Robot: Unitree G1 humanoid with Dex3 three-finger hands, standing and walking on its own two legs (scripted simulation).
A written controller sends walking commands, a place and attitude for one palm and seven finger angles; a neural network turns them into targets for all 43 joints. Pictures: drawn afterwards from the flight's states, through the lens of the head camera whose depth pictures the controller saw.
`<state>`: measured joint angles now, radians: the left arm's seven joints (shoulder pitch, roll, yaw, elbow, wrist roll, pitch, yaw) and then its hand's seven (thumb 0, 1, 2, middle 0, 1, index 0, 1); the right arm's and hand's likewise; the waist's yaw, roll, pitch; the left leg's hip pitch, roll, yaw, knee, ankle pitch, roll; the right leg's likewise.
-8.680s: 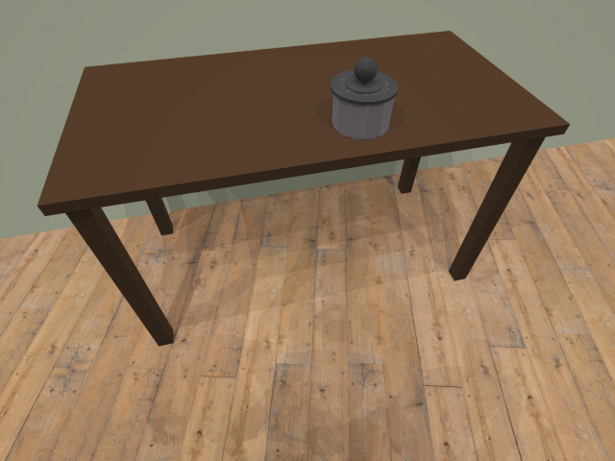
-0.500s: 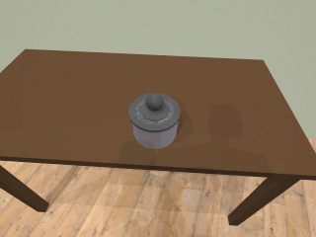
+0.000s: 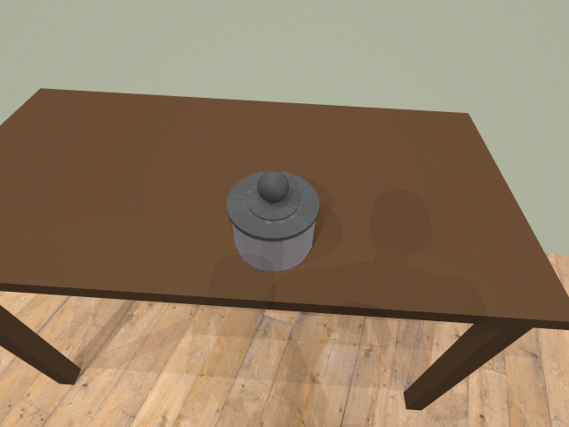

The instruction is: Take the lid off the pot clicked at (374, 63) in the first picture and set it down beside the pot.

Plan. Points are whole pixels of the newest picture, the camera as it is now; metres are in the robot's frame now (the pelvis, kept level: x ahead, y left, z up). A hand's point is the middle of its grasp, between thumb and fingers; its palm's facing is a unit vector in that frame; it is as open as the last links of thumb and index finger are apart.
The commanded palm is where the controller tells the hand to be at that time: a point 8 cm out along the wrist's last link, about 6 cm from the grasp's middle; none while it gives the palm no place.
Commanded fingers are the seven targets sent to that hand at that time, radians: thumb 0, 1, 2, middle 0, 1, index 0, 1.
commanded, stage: look again from close up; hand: left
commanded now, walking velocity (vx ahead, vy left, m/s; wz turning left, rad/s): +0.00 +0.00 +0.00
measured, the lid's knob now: (273, 186) +0.46 +0.05 +0.09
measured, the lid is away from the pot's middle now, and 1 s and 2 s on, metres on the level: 0.00 0.00 0.00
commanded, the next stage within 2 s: shuffle to correct the standing spot in 0.36 s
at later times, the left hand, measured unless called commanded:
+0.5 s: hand out of the picture -0.03 +0.15 -0.18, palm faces +0.04 -0.99 -0.13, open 7.4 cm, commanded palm none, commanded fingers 0.00 0.90 0.90 -0.20 -0.30 -0.20 -0.30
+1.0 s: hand out of the picture -0.03 +0.14 -0.19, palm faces +0.03 -0.99 -0.17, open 7.4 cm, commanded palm none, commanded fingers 0.00 0.90 0.90 -0.20 -0.30 -0.20 -0.30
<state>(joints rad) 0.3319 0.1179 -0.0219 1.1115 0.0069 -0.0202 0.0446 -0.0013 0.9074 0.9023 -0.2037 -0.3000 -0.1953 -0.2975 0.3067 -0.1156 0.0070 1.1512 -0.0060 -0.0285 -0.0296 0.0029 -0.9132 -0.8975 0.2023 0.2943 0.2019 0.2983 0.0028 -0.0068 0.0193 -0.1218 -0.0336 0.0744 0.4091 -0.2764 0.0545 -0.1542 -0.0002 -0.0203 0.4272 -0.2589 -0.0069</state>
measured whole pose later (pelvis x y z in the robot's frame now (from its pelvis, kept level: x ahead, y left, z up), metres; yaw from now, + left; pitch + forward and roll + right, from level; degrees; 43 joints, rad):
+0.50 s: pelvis +0.00 +0.01 +0.00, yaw +0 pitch -1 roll +0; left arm 0.35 0.11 -0.02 1.11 0.01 -0.02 0.05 0.00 0.91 0.90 -0.20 -0.30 -0.19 -0.30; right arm 0.32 -0.10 0.01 1.16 0.00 -0.03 -0.03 0.00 -0.91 -0.90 0.20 0.29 0.20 0.30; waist 0.00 -0.02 0.02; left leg -0.13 -0.04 0.08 0.42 -0.28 0.06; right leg -0.16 0.00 -0.02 0.42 -0.25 0.00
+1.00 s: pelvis -0.01 -0.02 -0.01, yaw -1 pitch +0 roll +0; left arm 0.35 0.13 0.02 1.05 0.03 0.03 0.04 0.00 0.91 0.90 -0.20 -0.30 -0.19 -0.30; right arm 0.28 -0.11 -0.04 1.13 -0.02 0.01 -0.05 0.00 -0.91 -0.90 0.20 0.29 0.20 0.30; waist -0.01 -0.01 0.02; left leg -0.23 0.01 0.07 0.55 -0.33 0.02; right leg -0.25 0.04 -0.03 0.54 -0.30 -0.04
